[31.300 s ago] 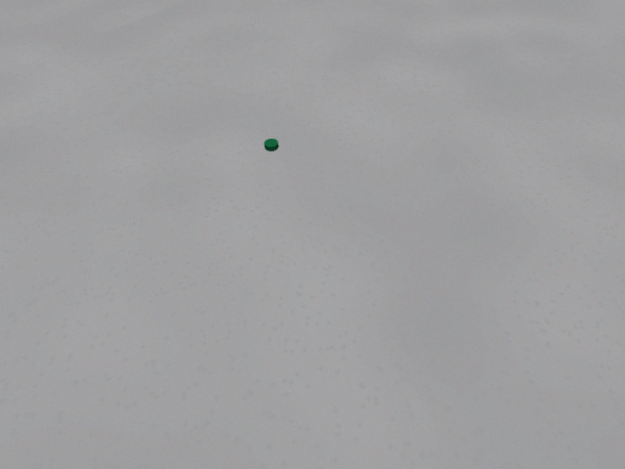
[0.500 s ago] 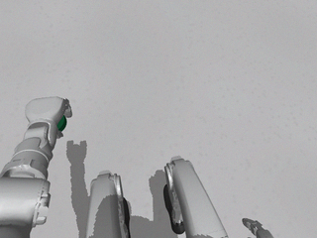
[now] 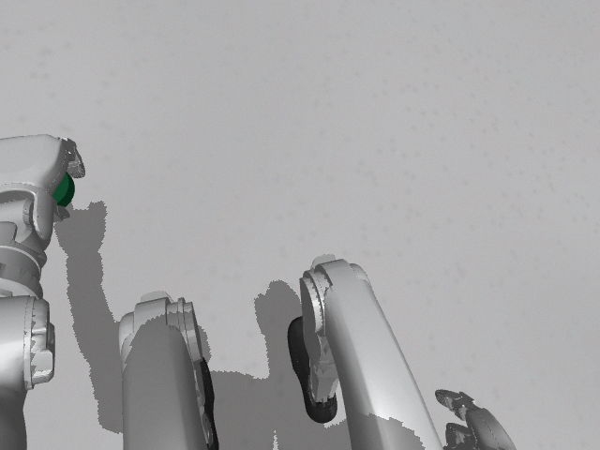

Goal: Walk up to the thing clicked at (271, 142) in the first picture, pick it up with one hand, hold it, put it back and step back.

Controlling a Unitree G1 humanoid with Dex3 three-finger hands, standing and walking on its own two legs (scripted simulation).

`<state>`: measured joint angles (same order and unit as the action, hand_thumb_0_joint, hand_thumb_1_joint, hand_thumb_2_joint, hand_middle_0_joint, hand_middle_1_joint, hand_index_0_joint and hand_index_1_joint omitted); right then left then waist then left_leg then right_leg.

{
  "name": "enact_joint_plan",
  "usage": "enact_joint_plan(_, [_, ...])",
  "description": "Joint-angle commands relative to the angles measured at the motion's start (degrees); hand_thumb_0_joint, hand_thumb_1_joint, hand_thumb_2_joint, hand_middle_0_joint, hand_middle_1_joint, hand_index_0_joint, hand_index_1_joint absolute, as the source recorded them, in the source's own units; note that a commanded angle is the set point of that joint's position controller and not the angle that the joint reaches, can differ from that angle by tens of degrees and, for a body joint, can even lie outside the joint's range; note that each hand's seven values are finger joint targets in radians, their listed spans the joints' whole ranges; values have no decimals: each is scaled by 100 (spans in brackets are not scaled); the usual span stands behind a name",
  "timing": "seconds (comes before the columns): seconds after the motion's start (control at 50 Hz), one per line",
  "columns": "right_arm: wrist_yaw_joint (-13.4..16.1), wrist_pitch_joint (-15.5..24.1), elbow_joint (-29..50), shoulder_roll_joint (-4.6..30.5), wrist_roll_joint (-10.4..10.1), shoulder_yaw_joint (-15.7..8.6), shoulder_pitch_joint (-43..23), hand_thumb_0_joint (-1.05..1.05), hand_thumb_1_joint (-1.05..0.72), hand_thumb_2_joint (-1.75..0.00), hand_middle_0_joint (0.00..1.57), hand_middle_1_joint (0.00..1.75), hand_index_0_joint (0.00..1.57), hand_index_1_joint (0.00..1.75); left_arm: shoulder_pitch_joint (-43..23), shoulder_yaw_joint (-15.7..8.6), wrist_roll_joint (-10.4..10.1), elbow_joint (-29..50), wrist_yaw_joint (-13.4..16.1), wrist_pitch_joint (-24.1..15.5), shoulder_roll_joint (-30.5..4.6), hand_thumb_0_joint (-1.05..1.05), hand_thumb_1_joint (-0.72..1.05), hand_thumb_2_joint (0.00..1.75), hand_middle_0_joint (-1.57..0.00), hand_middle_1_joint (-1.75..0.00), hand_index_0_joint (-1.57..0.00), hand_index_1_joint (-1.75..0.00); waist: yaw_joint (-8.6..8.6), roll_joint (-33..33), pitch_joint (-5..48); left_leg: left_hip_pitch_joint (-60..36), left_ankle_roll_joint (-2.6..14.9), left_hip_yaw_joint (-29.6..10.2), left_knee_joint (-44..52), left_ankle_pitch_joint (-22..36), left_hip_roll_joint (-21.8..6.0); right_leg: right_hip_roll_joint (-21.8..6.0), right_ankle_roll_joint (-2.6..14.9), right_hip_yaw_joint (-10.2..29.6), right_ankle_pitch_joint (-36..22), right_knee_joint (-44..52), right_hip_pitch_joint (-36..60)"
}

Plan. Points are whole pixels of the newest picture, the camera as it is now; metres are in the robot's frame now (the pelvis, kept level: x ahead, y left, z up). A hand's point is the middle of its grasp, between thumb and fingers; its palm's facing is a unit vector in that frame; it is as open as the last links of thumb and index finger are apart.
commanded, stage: crouch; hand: left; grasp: from above
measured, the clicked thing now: (43, 187) +0.49 +0.27 -0.20
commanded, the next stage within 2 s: lower in 0.60 s
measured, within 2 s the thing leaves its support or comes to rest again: neither
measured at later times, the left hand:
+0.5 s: hand (62, 192) +0.49 +0.26 -0.23, palm faces -0.44 -0.04 -0.90, open 7.6 cm
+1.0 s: hand (71, 199) +0.49 +0.26 -0.27, palm faces -0.46 -0.06 -0.88, open 7.6 cm
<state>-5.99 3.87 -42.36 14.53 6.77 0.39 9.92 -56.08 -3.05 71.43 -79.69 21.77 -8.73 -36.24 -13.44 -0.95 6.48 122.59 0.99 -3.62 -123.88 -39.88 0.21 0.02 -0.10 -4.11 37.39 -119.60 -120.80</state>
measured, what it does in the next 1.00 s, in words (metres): lowers itself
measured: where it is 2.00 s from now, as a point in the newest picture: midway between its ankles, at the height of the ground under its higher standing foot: (259, 406)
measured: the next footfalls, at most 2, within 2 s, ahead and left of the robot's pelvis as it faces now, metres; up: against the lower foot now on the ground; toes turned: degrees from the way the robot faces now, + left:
none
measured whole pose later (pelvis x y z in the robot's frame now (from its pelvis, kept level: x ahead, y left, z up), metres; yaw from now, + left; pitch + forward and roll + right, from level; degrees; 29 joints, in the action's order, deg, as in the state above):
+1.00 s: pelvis -0.01 +0.00 -0.09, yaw -4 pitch +33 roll -10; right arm -8.3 5.2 -40.0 17.2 9.7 8.6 9.7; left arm -62.7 -5.6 74.0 -91.0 24.1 -11.4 -48.8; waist -19.0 2.1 -2.0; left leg 134.5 1.1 -7.5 -140.5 -39.9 0.0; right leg 0.6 -0.4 -7.8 35.8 -133.1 -131.2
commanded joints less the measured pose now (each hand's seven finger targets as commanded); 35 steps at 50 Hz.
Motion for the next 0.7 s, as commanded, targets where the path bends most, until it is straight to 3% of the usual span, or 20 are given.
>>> enact_joint_plan(0.0, [-20,6,-6,1364,15,-436,1448,0,-91,-90,20,30,20,30,-2149,-125,-8,541,299,-22,-1288,0,57,64,-89,-73,-94,-68,-211,-1368,3914,-2796,47,139,1063,1452,69,171,262,-193,-1436,970,1870])
enact_joint_plan(0.04, [-69,29,26,1395,53,-393,1458,0,-91,-90,20,30,20,30,-2167,-249,22,492,303,-38,-1561,0,60,64,-90,-76,-96,-70,-192,-1428,3861,-2697,50,147,983,1370,72,163,257,-202,-1368,870,1878])
enact_joint_plan(0.08, [-90,28,25,1417,64,-364,1451,0,-91,-90,20,30,20,30,-2175,-150,45,311,285,-48,-1445,0,61,63,-92,-74,-97,-68,-248,-1441,3789,-2552,45,136,946,1195,80,173,262,-238,-1199,789,1735])
enact_joint_plan(0.1, [-93,23,63,1428,73,-357,1387,0,-91,-90,20,30,20,30,-2368,-252,11,483,294,-84,-1654,0,61,62,-92,-74,-97,-68,-247,-1472,3788,-2549,51,129,932,1087,77,203,275,-257,-1111,766,1714])
enact_joint_plan(0.12, [-84,28,56,1483,73,-328,1411,0,-91,-90,20,30,20,30,-2330,-235,48,329,294,-68,-1646,0,60,64,-91,-73,-96,-68,-262,-1456,3716,-2482,42,88,922,979,70,180,265,-287,-1014,721,1562])
enact_joint_plan(0.14, [-92,40,82,1421,63,-276,1307,0,-91,-90,20,30,20,30,-2106,-17,11,-84,274,-22,-1364,0,60,61,-91,-71,-97,-66,-260,-1467,3571,-2436,45,105,909,798,79,201,283,-282,-843,716,1461])
enact_joint_plan(0.16, [-88,39,42,1452,91,-274,1354,0,-90,-90,20,30,20,30,-2547,-160,-26,456,289,-99,-1667,0,60,61,-91,-72,-96,-66,-312,-1508,3715,-2352,71,129,802,785,72,218,264,-287,-882,704,1546])
enact_joint_plan(0.18, [-77,45,32,1499,96,-259,1419,0,-90,-90,20,30,20,30,-2593,-279,8,465,312,-124,-1945,0,58,62,-90,-71,-95,-66,-283,-1518,3806,-2337,72,146,715,892,74,218,252,-286,-991,658,1664])
enact_joint_plan(0.2, [-83,43,20,1463,103,-205,1422,0,-91,-90,20,30,20,30,-2289,-229,62,208,306,-92,-1873,0,59,62,-91,-71,-96,-66,-228,-1469,3812,-2301,75,183,650,1016,92,220,248,-277,-1092,603,1741])
enact_joint_plan(0.24, [-99,34,35,1477,107,-157,1384,0,-91,-90,20,30,20,30,-2349,-168,35,128,310,-90,-1776,0,59,61,-91,-70,-96,-65,-274,-1485,3840,-2230,73,166,617,1005,89,241,244,-296,-1096,538,1716])
enact_joint_plan(0.28, [-87,33,-4,1526,122,-124,1486,0,-91,-90,20,30,20,30,-2579,-306,65,301,355,-132,-2087,0,59,61,-91,-71,-96,-66,-298,-1622,3894,-2200,70,168,487,1151,82,245,239,-329,-1237,452,1715])
enact_joint_plan(0.38, [-102,47,34,1556,162,-6,1373,0,-90,-90,20,30,20,30,-2445,-261,67,-92,384,-130,-2113,0,61,57,-91,-70,-97,-64,-389,-1471,3505,-1754,113,171,341,768,82,271,224,-368,-917,395,1563])
enact_joint_plan(0.42, [-101,51,5,1588,166,12,1445,0,-91,-90,20,30,20,30,-2458,-242,123,23,367,-130,-2125,0,60,59,-92,-68,-97,-63,-392,-1627,3528,-1915,81,133,323,914,66,260,240,-420,-1047,294,1455])
enact_joint_plan(0.5, [-135,62,25,1642,148,52,1437,0,-91,-90,20,30,20,30,-2318,-160,85,-112,337,-72,-2056,0,61,60,-94,-68,-98,-64,-411,-1685,3517,-1998,52,62,260,1107,45,268,246,-481,-1227,145,1418])
enact_joint_plan(0.54, [-137,50,50,1675,157,67,1473,0,-91,-90,20,30,20,30,-2488,-287,62,139,342,-94,-2276,0,63,60,-96,-66,-100,-62,-437,-1778,3610,-1948,48,54,212,1220,49,279,240,-513,-1349,87,1468])
enact_joint_plan(0.56, [-154,49,72,1648,147,102,1432,0,-91,-90,20,30,20,30,-2272,-133,76,-127,306,-50,-2054,0,64,62,-97,-67,-101,-63,-441,-1770,3468,-1937,52,56,195,1161,44,278,242,-502,-1292,94,1410])
enact_joint_plan(0.58, [-145,42,39,1659,143,67,1438,0,-91,-90,20,30,20,30,-2603,-213,23,277,326,-108,-2216,0,64,60,-96,-67,-100,-63,-458,-1739,3600,-1878,75,70,119,1176,30,301,232,-508,-1345,91,1454])
enact_joint_plan(0.6, [-157,44,66,1655,152,109,1444,0,-91,-90,20,30,20,30,-2505,-213,53,112,313,-90,-2274,0,64,62,-97,-69,-101,-65,-484,-1702,3489,-1775,80,81,96,1148,48,306,231,-504,-1319,81,1514])
enact_joint_plan(0.64, [-147,36,100,1658,135,142,1337,0,-91,-90,20,30,20,30,-2394,-128,-3,-36,308,-72,-2107,0,63,60,-96,-64,-100,-61,-449,-1729,3366,-1705,65,50,156,956,45,302,241,-510,-1122,54,1328])
enact_joint_plan(0.68, [-127,39,68,1718,147,123,1406,0,-91,-90,20,30,20,30,-2664,-275,53,305,326,-128,-2427,0,65,60,-98,-65,-101,-61,-458,-1919,3468,-1950,26,-19,140,1033,19,284,259,-565,-1181,-37,1180])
